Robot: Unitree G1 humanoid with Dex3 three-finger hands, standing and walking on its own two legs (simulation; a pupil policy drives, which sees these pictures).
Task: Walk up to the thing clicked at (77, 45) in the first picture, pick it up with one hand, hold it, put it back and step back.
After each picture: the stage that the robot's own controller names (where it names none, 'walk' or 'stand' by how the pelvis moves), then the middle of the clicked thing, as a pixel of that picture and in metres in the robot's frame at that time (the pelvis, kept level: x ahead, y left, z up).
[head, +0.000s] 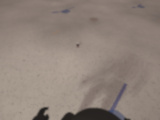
stand; (77, 44) +1.57 +0.25 -0.72
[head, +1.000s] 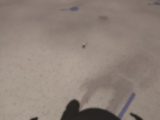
walk; (83, 45) +1.45 +0.20 -0.71
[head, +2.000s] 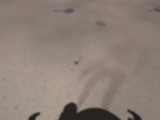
walk; (76, 61) +0.94 +0.22 -0.70
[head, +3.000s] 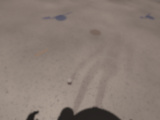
walk; (69, 81) +0.59 +0.19 -0.70
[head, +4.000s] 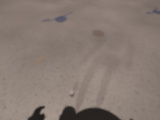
stand; (71, 93) +0.39 +0.17 -0.70
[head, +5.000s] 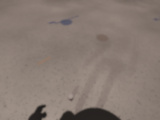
stand; (70, 97) +0.36 +0.18 -0.71
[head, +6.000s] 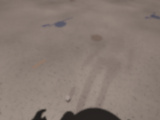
stand; (67, 98) +0.35 +0.22 -0.71
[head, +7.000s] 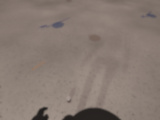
stand; (68, 99) +0.35 +0.21 -0.73
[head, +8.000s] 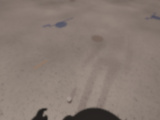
stand; (69, 99) +0.35 +0.20 -0.73
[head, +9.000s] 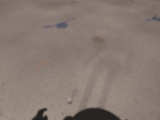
stand; (69, 100) +0.34 +0.19 -0.73
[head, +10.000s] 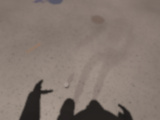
go down; (66, 85) +0.38 +0.20 -0.65
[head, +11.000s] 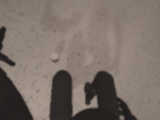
go down; (54, 57) +0.44 +0.23 -0.30
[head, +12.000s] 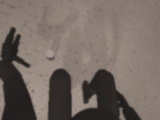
close in; (50, 55) +0.44 +0.24 -0.28
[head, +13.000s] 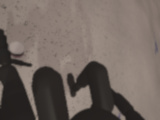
close; (17, 50) +0.43 +0.28 -0.23
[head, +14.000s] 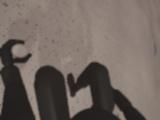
lift; (20, 52) +0.41 +0.27 -0.23
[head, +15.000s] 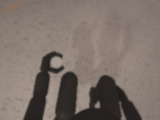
lift; (57, 64) +0.35 +0.23 -0.07
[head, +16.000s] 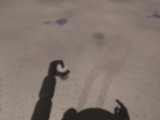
hold; (63, 71) +0.33 +0.17 +0.05
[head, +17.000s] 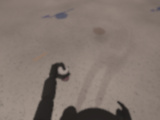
hold; (64, 73) +0.33 +0.17 +0.00
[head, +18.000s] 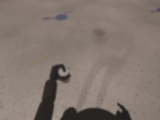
hold; (64, 75) +0.32 +0.17 +0.00
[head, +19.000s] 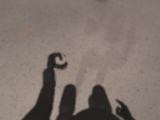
crouch; (61, 62) +0.40 +0.18 -0.07
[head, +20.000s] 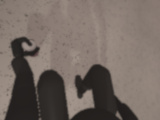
lower; (31, 49) +0.45 +0.25 -0.20
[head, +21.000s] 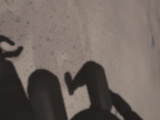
lower; (11, 48) +0.44 +0.28 -0.24
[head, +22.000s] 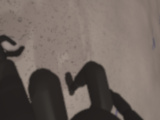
lower; (12, 48) +0.44 +0.28 -0.24
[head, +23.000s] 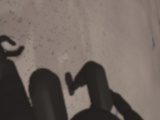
lower; (12, 48) +0.44 +0.28 -0.24
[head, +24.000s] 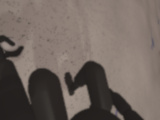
lower; (11, 48) +0.44 +0.28 -0.24
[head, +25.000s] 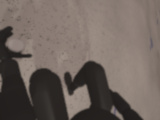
open; (15, 48) +0.43 +0.26 -0.24
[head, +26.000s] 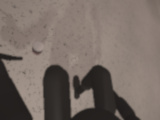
stand; (37, 48) +0.44 +0.25 -0.25
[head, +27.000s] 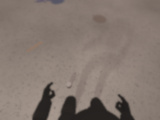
stand; (68, 85) +0.39 +0.17 -0.60
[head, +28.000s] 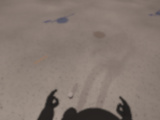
stand; (70, 95) +0.38 +0.18 -0.67
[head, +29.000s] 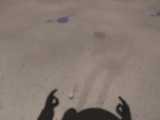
stand; (70, 96) +0.37 +0.17 -0.67
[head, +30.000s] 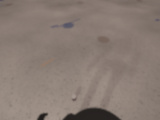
stand; (73, 97) +0.39 +0.17 -0.72
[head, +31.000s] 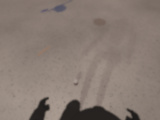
walk; (75, 82) +0.47 +0.14 -0.69
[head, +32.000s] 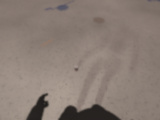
walk; (76, 68) +0.74 +0.16 -0.69
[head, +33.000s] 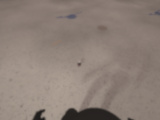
stand; (79, 63) +1.00 +0.18 -0.70
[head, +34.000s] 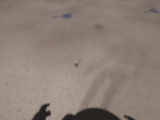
stand; (76, 64) +0.98 +0.19 -0.73
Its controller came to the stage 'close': yes
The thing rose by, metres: 0.71
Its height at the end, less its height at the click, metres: +0.00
